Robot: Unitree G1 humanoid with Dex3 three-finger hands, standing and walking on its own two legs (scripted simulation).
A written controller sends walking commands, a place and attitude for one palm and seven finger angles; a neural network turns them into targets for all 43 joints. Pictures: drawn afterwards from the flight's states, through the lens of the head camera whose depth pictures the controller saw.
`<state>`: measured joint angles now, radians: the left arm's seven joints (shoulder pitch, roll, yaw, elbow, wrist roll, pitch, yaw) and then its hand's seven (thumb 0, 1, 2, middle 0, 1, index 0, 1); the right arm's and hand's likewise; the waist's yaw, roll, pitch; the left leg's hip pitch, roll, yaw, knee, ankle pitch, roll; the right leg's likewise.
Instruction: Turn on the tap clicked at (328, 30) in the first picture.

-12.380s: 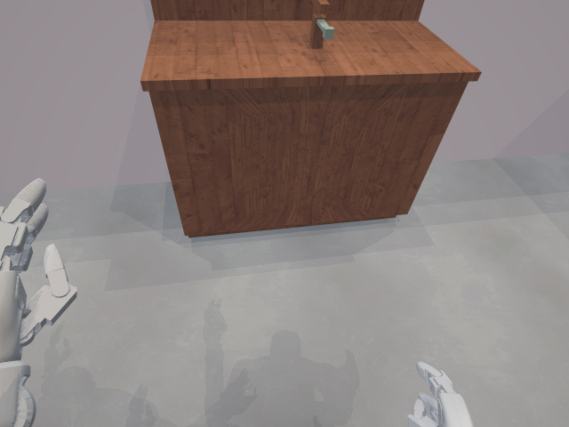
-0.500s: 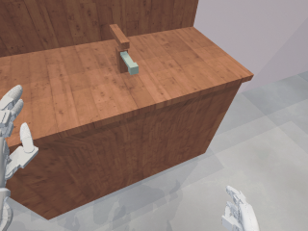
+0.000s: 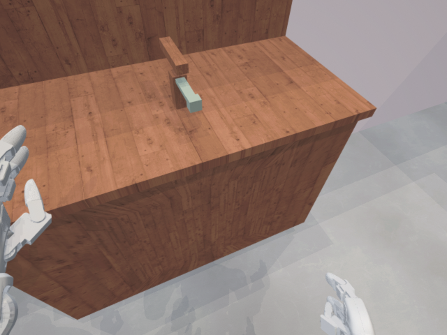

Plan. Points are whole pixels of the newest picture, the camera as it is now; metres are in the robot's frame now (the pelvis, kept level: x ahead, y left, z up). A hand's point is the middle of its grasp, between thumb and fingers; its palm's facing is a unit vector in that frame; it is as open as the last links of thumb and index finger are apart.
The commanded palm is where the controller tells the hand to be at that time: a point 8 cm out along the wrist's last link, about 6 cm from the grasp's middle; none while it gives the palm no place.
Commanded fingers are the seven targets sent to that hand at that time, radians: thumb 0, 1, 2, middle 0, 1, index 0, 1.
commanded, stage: look again from close up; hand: left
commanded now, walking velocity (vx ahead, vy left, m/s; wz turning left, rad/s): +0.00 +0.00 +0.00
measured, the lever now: (194, 103) +0.55 +0.11 +0.10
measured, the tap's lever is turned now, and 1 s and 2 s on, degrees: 0 0 0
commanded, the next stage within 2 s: shuffle to correct the standing spot in 0.12 s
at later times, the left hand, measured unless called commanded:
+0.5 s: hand (60, 215) +0.23 +0.24 +0.16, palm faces +0.46 -0.80 -0.38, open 7.4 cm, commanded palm +0.17 +0.27 +0.17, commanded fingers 0.00 0.90 0.90 -0.20 -0.30 -0.20 -0.30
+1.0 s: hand (131, 165) +0.31 +0.17 +0.17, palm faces +0.46 -0.72 -0.52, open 7.4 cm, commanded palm +0.25 +0.20 +0.17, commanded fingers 0.00 0.90 0.90 -0.20 -0.30 -0.20 -0.30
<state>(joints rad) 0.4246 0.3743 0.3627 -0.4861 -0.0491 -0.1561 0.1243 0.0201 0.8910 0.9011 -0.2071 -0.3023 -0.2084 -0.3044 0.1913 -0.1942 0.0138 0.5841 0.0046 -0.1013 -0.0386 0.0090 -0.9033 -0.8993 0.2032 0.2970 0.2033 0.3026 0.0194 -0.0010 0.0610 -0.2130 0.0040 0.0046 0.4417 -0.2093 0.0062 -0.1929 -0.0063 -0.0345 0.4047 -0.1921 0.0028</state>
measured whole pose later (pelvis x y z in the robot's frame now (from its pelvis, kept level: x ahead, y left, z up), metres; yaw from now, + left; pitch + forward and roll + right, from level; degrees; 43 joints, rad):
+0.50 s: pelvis +0.02 -0.02 -0.01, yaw +3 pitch -1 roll +0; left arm 0.43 0.36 0.35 -0.46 -0.05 -0.11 0.15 0.02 0.89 0.90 -0.20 -0.30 -0.21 -0.30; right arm 0.23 -0.16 0.03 0.59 0.02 -0.06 -0.05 0.01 -0.90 -0.90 0.20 0.30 0.20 0.30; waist 0.01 0.01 0.02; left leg -0.23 0.01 -0.05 0.52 -0.28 -0.01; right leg -0.20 0.01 -0.07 0.50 -0.28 -0.03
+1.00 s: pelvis +0.12 -0.10 -0.03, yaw +6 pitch -1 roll -1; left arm 0.48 0.46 0.44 -0.64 -0.05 -0.17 0.11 0.02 0.89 0.90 -0.20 -0.30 -0.21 -0.30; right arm 0.22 -0.15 0.02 0.52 0.01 -0.10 0.00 0.01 -0.90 -0.90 0.20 0.30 0.20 0.30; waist 0.04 0.01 0.11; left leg -0.28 0.17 0.01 0.72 -0.42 -0.05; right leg -0.40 -0.06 -0.08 0.61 -0.25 -0.02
